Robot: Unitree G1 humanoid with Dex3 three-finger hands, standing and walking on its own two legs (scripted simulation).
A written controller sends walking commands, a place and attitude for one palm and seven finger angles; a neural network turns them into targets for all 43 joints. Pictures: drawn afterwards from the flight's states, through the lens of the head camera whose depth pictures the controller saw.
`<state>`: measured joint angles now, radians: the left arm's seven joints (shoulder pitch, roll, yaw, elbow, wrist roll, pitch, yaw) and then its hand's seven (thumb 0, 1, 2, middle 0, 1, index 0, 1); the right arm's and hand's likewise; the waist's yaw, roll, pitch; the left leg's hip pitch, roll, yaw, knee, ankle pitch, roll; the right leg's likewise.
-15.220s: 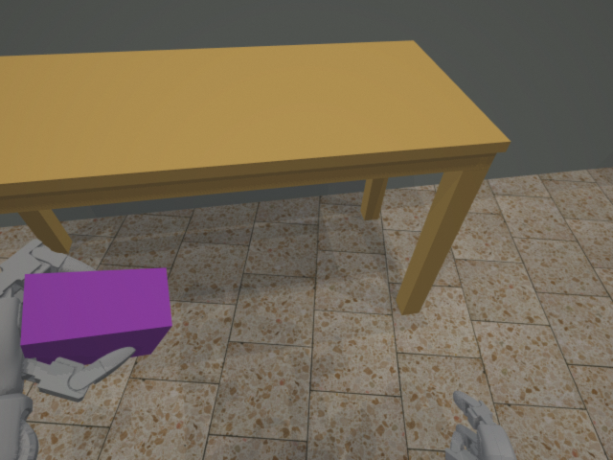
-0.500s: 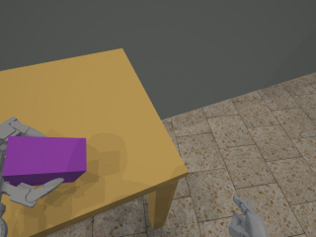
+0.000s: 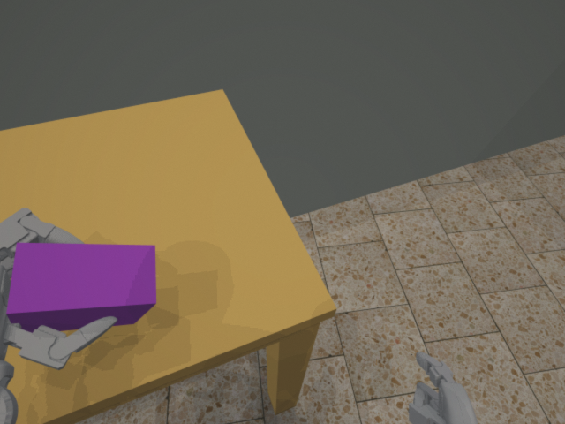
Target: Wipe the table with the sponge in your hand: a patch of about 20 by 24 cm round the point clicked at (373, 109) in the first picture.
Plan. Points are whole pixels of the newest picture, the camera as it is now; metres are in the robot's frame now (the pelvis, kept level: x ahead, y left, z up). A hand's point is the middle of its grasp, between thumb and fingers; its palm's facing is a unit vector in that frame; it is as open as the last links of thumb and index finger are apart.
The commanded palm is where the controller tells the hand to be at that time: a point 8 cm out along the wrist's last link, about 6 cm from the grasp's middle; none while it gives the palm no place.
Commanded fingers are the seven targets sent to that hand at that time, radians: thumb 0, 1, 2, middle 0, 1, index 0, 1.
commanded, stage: shuffle to correct the standing spot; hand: left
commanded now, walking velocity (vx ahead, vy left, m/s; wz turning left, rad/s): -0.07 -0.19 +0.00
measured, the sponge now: (105, 289) +0.23 +0.21 +0.14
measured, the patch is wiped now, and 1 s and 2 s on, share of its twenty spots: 0.00 0.00 0.00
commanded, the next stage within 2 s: come to a stop and stand still in 0.78 s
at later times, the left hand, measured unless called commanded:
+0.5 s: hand (62, 291) +0.21 +0.23 +0.17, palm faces +0.33 -0.85 -0.41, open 10.1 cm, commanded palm +0.16 +0.27 +0.18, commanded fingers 0.00 0.10 1.30 -1.20 -1.60 -1.20 -1.60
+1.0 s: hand (17, 265) +0.23 +0.27 +0.18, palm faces +0.39 -0.77 -0.51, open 10.1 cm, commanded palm +0.15 +0.27 +0.18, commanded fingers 0.00 0.10 1.30 -1.20 -1.60 -1.20 -1.60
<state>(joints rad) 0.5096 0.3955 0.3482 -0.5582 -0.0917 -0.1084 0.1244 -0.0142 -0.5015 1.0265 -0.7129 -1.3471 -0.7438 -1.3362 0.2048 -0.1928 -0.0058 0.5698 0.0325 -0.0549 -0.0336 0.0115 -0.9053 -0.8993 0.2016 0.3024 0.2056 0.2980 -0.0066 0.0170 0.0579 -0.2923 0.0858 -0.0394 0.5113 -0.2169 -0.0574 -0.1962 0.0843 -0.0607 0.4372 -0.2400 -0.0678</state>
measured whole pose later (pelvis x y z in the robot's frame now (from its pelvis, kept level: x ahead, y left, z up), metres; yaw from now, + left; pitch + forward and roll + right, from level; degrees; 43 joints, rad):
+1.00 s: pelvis -0.01 -0.01 +0.00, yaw +0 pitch +0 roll -1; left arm 0.28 0.54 0.44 -0.38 -0.04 -0.18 0.04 -0.02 -0.50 1.03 -0.71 -1.34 -0.75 -1.33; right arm 0.24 -0.19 -0.01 0.61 0.02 -0.12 -0.04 0.01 -0.91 -0.90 0.20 0.30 0.21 0.30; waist 0.06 -0.02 0.07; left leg -0.33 0.09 -0.01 0.54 -0.18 -0.01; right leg -0.22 0.08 -0.07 0.44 -0.23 -0.07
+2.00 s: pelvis -0.01 +0.08 +0.00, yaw +0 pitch -2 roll -2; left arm 0.43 0.35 0.33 -0.45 -0.01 -0.18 0.12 -0.01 -0.50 1.03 -0.71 -1.34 -0.75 -1.33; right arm 0.22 -0.19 0.01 0.59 0.02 -0.12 -0.04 0.01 -0.90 -0.90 0.20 0.30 0.21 0.30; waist 0.03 -0.01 0.04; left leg -0.25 -0.01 0.04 0.47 -0.19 0.06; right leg -0.14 -0.03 -0.02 0.37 -0.19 0.04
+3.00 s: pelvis +0.00 +0.00 +0.00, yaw +0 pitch +0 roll -2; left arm 0.47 0.38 0.35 -0.54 -0.08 -0.11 0.10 -0.01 -0.50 1.03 -0.71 -1.34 -0.75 -1.33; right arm 0.19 -0.21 -0.02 0.57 0.02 -0.08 -0.04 0.01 -0.90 -0.90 0.20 0.30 0.21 0.30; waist 0.01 0.00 0.06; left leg -0.30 0.10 0.00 0.54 -0.23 -0.05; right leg -0.20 0.09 -0.05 0.45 -0.25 -0.06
